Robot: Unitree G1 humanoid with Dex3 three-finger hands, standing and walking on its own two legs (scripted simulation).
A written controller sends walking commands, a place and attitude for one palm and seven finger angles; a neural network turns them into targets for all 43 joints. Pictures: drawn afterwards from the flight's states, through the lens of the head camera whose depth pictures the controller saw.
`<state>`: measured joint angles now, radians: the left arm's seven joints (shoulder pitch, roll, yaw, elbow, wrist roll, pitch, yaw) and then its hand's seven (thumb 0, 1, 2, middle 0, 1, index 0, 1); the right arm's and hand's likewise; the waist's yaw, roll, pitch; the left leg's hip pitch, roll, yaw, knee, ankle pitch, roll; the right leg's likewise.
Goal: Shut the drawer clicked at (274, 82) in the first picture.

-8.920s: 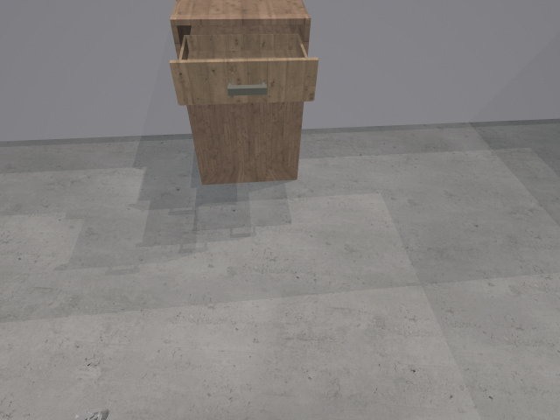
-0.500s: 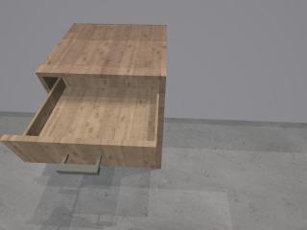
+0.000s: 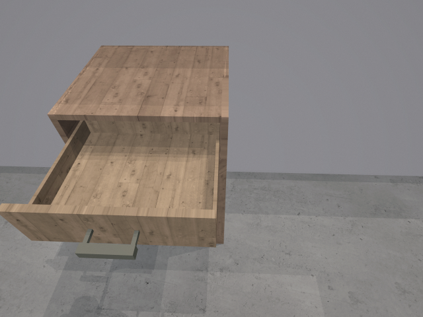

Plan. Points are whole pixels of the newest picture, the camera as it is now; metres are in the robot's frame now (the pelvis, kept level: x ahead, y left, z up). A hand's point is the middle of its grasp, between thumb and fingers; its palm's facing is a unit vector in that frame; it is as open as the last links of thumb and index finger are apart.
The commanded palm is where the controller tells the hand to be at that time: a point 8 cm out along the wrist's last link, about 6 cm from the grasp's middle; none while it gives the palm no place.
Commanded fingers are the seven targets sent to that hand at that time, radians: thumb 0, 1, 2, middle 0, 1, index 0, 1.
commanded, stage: look again from close up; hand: left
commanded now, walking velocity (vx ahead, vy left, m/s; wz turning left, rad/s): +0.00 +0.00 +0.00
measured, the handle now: (110, 242) +0.28 +0.25 -0.06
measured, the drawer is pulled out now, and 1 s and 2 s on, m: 0.30 0.29 0.29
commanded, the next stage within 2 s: raise the hand and make a fist in 0.02 s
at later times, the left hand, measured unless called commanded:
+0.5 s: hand out of the picture +0.11 +0.17 -0.03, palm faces +0.17 -0.99 -0.02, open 6.2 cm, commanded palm +0.08 +0.23 -0.04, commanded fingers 0.00 0.90 0.90 -0.60 -0.73 -0.60 -0.73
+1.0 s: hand out of the picture +0.12 +0.20 -0.02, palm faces +0.03 -1.00 -0.07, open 3.7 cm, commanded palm +0.08 +0.24 +0.00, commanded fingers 0.00 0.90 0.90 -1.10 -1.27 -1.10 -1.27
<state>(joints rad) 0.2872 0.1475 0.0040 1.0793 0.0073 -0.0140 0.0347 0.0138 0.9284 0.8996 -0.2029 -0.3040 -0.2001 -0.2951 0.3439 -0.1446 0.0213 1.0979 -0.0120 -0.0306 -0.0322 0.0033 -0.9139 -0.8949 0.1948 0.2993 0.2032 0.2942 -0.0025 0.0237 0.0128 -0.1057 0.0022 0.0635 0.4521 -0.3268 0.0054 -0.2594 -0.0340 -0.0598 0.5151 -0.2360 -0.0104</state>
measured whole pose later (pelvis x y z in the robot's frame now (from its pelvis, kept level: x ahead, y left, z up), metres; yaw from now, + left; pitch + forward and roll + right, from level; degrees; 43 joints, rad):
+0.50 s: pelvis -0.03 -0.01 -0.05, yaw +2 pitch +9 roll +0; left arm 0.62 0.15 0.09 0.07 -0.19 -0.55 -0.19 0.02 0.91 0.90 -0.42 -0.54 -0.40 -0.52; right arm 0.15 -0.29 -0.07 0.56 0.00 -0.37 -0.01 0.01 -0.91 -0.90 0.19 0.30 0.20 0.29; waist 0.04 -0.04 -0.12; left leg -0.59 0.02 0.02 0.93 -0.50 -0.01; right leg -0.69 -0.05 -0.10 0.92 -0.38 -0.03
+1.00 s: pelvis -0.04 +0.01 -0.07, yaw +3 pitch +11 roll -2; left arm 0.65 0.21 0.15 -0.19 -0.25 -0.36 -0.28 0.02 0.90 0.90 -0.91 -1.07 -0.91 -1.06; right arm 0.28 -0.21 -0.01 0.56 0.04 -0.27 -0.04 0.01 -0.90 -0.89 0.20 0.30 0.21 0.30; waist 0.00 0.02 -0.12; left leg -0.72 0.02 0.00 1.07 -0.55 0.02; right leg -0.80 -0.06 -0.11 1.00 -0.40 -0.01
